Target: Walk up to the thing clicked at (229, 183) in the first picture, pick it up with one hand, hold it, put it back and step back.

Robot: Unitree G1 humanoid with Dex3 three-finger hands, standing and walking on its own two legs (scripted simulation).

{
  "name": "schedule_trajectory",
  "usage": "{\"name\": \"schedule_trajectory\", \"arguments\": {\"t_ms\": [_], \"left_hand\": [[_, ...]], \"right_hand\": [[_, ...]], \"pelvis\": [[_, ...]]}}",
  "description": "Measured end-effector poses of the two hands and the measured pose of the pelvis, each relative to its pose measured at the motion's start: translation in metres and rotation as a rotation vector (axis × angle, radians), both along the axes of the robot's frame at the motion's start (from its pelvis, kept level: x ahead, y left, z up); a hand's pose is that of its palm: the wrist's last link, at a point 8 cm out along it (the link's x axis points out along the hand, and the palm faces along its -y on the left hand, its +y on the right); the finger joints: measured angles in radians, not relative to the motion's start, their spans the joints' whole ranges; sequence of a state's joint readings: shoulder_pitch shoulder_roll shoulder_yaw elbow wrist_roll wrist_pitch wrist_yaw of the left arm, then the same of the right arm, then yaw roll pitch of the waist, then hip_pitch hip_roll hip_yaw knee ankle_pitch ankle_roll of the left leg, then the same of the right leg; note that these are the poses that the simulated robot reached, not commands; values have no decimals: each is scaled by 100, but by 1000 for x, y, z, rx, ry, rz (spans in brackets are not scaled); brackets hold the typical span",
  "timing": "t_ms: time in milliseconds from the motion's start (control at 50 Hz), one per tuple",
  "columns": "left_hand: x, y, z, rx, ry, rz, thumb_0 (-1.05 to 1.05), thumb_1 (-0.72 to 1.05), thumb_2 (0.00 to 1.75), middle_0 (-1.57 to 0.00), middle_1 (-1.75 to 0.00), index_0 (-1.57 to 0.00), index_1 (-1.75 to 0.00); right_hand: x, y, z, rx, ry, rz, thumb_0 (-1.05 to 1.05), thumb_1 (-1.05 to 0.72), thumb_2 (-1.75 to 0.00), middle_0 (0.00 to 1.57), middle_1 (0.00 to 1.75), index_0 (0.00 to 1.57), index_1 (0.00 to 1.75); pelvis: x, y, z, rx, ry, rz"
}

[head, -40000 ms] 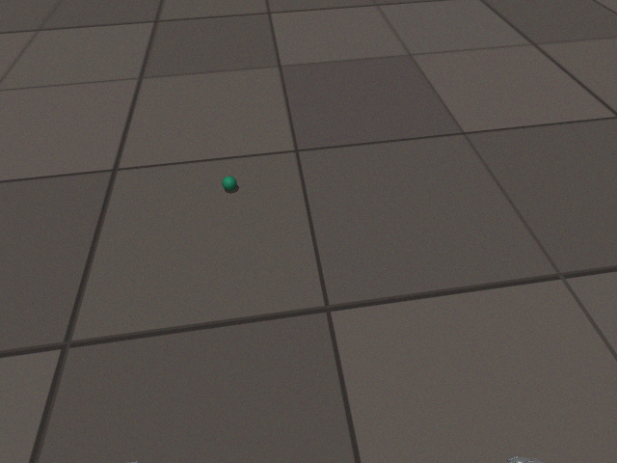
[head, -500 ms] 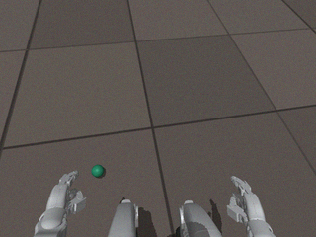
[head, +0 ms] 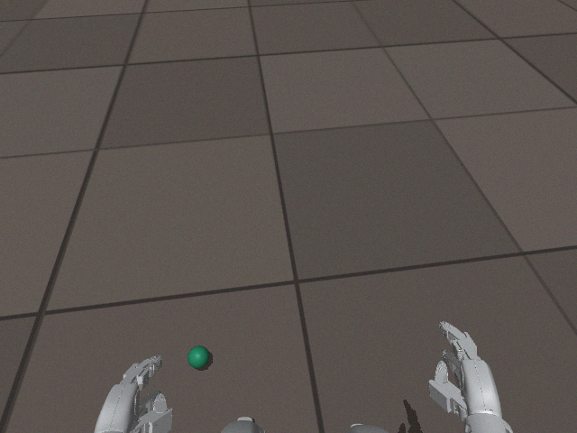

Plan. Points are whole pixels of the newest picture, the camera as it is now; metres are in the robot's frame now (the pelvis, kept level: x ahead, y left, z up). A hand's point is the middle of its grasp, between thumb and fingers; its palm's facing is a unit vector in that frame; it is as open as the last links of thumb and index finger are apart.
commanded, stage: home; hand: left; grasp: from above
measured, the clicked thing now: (198, 356) +0.44 +0.30 -0.68
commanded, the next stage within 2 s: stand in 1.76 s
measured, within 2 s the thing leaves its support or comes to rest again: neither
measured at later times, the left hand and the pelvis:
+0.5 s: hand (170, 414) +0.16 +0.17 -0.05, palm faces +0.03 -0.98 -0.19, open 7.4 cm; pelvis +0.00 +0.00 +0.00, yaw +0 degrees
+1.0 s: hand (171, 417) +0.16 +0.17 -0.05, palm faces +0.03 -0.98 -0.19, open 7.4 cm; pelvis +0.00 +0.00 +0.00, yaw +0 degrees
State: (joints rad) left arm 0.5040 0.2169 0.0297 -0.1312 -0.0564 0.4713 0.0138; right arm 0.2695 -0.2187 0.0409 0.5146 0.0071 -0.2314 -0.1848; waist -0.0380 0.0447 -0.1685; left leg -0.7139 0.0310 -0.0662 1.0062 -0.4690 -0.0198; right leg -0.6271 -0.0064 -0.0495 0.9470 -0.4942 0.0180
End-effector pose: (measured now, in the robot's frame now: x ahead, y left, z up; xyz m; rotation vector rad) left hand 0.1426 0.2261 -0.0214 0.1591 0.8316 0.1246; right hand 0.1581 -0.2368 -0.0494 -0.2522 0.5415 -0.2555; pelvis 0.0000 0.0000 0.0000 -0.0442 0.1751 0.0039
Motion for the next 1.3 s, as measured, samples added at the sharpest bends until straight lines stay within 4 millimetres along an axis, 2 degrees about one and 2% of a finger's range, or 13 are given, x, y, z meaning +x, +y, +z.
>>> {"name": "schedule_trajectory", "arguments": {"t_ms": [160, 560, 940, 1300], "left_hand": [[1, -2, 0, 1, -9, 0, 1, 90, 90, -20, -29, -20, -30], [4, -3, 1, 3, -10, -19, 1, 90, 90, -20, -29, -20, -30], [0, -4, 0, 3, -7, -17, 1, 90, 90, -20, -29, -20, -30], [6, -6, 1, 3, -7, -18, 1, 90, 90, -20, -29, -20, -29]], "right_hand": [[2, 0, -1, -4, 7, 13, 1, -90, -90, 21, 30, 21, 30], [-20, -4, -9, 5, 50, -28, 2, -90, -90, 21, 30, 21, 30], [-15, -4, -7, 5, 22, -19, 2, -90, -90, 21, 30, 21, 30], [-11, -8, -10, 6, 38, -25, 2, -90, -90, 21, 30, 21, 30]], "pelvis": [[1, -2, 0, 0, -4, 2], [-1, 0, 0, 1, -9, -7], [-4, -2, -1, 3, -9, -8], [2, -4, -1, 5, -1, -8]]}}
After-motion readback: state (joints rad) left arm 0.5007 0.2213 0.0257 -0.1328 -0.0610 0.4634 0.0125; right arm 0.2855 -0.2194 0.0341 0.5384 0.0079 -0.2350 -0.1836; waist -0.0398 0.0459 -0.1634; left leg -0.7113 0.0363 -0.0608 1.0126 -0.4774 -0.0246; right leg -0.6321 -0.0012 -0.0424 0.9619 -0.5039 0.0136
